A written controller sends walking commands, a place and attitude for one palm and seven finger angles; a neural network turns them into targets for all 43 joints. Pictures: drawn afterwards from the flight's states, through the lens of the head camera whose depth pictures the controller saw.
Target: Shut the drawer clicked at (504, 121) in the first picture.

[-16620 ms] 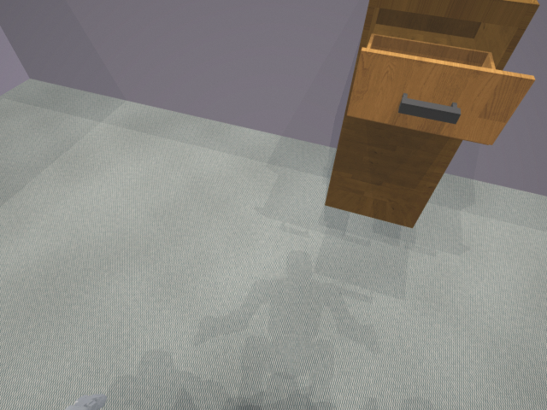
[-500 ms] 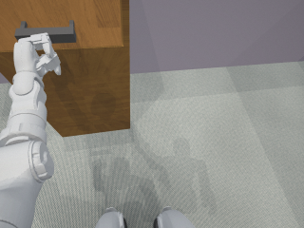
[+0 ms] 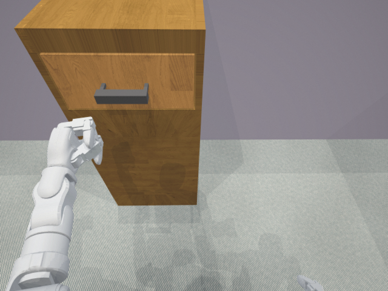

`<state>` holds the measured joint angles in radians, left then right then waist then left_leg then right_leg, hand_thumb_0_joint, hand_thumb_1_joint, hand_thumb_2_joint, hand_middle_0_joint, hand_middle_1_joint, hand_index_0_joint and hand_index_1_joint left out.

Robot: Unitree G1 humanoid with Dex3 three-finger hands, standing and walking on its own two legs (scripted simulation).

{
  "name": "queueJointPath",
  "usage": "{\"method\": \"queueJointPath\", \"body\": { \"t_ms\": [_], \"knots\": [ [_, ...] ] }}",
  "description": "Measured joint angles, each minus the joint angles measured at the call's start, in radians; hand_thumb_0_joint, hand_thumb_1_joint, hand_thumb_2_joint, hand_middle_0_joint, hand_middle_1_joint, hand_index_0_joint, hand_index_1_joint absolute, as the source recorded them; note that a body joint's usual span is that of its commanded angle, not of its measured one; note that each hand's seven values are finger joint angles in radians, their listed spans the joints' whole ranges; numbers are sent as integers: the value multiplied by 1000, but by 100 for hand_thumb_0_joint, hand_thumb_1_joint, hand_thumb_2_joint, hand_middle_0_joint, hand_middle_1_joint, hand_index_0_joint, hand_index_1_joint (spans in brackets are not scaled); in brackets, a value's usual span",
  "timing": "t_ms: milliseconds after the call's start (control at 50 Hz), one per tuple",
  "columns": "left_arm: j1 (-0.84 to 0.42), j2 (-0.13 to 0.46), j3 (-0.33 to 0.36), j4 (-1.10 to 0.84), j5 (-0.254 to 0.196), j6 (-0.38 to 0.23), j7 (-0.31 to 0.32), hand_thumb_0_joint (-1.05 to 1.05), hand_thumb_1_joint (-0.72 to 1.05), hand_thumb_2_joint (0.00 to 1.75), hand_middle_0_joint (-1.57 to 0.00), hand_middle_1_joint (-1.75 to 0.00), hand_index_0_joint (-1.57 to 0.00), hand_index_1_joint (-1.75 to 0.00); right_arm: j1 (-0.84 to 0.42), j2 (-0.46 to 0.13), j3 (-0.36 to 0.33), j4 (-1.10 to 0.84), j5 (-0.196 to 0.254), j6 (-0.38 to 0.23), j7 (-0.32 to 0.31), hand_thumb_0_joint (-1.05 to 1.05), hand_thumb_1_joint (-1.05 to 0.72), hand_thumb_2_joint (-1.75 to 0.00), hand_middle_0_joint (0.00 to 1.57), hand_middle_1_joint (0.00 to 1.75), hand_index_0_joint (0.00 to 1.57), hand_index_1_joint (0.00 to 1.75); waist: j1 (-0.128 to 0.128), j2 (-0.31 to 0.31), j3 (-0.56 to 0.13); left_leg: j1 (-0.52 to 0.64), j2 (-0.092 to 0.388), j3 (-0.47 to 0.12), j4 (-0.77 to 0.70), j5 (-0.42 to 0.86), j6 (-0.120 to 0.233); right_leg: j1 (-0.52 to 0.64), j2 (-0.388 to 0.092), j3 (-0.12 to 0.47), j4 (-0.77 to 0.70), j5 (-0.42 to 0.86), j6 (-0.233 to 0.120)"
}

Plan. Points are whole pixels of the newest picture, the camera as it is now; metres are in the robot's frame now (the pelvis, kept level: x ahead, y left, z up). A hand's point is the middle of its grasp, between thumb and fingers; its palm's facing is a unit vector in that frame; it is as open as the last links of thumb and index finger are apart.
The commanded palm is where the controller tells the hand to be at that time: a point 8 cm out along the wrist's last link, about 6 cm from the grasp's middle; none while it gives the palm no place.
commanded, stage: draw the hand back to the body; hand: left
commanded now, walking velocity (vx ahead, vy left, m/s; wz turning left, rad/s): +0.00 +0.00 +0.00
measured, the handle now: (123, 91) +0.60 +0.20 +0.06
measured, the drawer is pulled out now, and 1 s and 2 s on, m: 0.00 0.00 0.00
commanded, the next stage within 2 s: step back with the hand held close in 0.96 s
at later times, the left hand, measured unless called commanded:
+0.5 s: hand (45, 205) +0.23 +0.22 +0.15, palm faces +0.32 -0.91 -0.27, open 3.3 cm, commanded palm +0.18 +0.27 +0.17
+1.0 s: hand out of the picture +0.15 +0.24 +0.18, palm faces +0.43 -0.82 -0.38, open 3.3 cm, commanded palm +0.10 +0.28 +0.20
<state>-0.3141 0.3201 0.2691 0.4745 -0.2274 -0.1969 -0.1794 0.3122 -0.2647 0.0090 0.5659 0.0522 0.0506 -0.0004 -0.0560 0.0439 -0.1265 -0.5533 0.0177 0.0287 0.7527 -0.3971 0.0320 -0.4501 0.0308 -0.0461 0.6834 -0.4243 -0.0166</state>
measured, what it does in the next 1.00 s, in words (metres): stands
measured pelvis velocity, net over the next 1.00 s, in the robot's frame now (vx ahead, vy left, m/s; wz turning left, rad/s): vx -0.03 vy -0.01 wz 0.02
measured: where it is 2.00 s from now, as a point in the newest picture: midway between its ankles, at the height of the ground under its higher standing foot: outside the picture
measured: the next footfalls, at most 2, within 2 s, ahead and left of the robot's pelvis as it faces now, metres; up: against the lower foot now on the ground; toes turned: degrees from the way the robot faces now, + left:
none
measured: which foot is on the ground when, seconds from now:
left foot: down 0.00-1.00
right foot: down 0.00-1.00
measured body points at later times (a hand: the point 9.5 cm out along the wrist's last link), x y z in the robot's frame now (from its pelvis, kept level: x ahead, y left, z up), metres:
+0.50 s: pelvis -0.03 +0.00 +0.03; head -0.04 -0.03 +0.48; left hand +0.21 +0.27 +0.17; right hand +0.16 -0.22 -0.06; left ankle -0.02 +0.10 -0.71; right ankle -0.06 -0.11 -0.71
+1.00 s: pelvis -0.03 -0.01 +0.03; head -0.05 -0.04 +0.48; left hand +0.12 +0.28 +0.20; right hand +0.17 -0.22 -0.06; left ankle -0.02 +0.10 -0.71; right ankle -0.06 -0.11 -0.71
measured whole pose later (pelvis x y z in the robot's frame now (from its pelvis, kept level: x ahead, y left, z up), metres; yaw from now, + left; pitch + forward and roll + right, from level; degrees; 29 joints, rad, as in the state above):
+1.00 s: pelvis -0.03 -0.01 +0.03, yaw +1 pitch -4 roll +0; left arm 0.53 0.31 0.27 -0.42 -0.08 -0.11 0.11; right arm 0.19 -0.24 0.02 0.62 0.01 -0.08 -0.08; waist 0.07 0.08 0.02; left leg -0.13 -0.01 0.02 0.42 -0.22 0.03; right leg -0.03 0.02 -0.05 0.37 -0.27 -0.02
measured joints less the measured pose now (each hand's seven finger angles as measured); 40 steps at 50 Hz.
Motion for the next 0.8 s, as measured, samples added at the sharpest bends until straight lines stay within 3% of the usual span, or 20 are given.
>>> {"method": "queueJointPath", "body": {
  "t_ms": [100,160,220,360,560,800],
  "knots": [
    [76,-12,-31,-94,-24,65,-28,2,90,90,-140,-160,-140,-160,-55,-8,7,-9,9,-23,-17,0,-90,-90,20,30,20,30,28,4,5,57,-12,-9,-24,18,1,61,-10,-10,-21,5,0],
    [142,-3,-73,-179,52,101,66,2,90,90,-140,-160,-140,-160,-94,-2,13,-14,6,-22,-33,0,-90,-90,20,30,20,30,44,3,31,121,-18,-1,-68,40,0,115,-15,-2,-50,21,0],
    [216,-7,-106,-262,97,133,156,2,90,89,-140,-160,-140,-160,-121,5,22,-18,2,-18,-48,0,-90,-90,20,30,20,30,57,4,56,189,-23,5,-129,72,1,176,-20,4,-100,49,0],
    [334,-17,-114,-405,134,161,254,2,89,89,-140,-160,-140,-160,-147,22,46,-3,-12,-31,-64,1,-90,-90,20,30,20,30,81,5,107,316,-29,5,-250,137,-2,298,-23,5,-209,109,-1],
    [571,-9,-71,-648,136,139,270,2,89,89,-140,-160,-140,-160,-127,31,43,29,-31,-52,-54,1,-90,-90,20,30,20,30,89,18,133,412,-28,11,-336,177,-5,390,-19,13,-294,151,-3],
    [856,13,2,-906,138,93,276,2,89,89,-141,-160,-140,-160,-100,19,10,44,-39,-105,-60,1,-90,-90,20,30,20,30,107,37,129,427,-22,5,-334,172,-7,417,-12,7,-316,157,-5]
  ]
}}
